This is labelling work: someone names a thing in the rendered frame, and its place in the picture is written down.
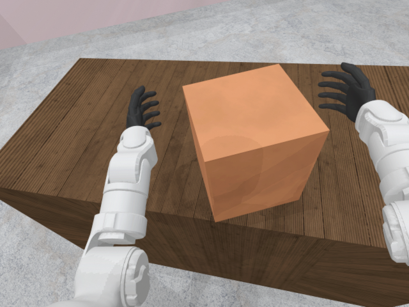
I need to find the robot right upper arm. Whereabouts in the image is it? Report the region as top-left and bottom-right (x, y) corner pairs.
(382, 200), (409, 266)

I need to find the carton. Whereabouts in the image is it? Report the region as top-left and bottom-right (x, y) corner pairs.
(182, 64), (330, 222)

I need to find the robot right forearm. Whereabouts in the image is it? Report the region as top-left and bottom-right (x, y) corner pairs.
(355, 100), (409, 205)

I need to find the robot left upper arm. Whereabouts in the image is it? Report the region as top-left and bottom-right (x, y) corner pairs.
(47, 246), (150, 307)

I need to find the robot left forearm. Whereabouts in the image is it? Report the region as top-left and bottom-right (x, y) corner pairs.
(74, 126), (158, 295)

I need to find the robot left hand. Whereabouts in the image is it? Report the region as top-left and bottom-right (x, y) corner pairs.
(126, 85), (161, 130)

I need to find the robot right hand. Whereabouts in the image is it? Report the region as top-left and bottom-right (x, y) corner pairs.
(318, 62), (376, 123)

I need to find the pedestal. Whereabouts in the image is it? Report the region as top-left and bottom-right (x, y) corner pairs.
(0, 58), (409, 307)

